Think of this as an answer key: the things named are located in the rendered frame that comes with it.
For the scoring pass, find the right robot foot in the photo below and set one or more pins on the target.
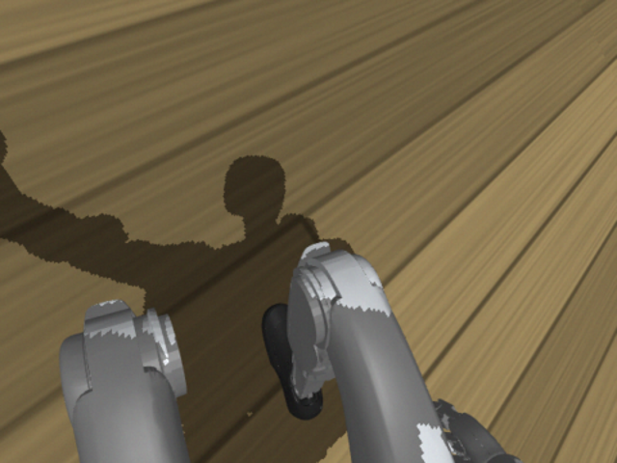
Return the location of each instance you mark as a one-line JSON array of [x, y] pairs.
[[274, 331]]

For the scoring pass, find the right robot hand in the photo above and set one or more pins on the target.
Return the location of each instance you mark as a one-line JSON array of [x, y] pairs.
[[468, 438]]

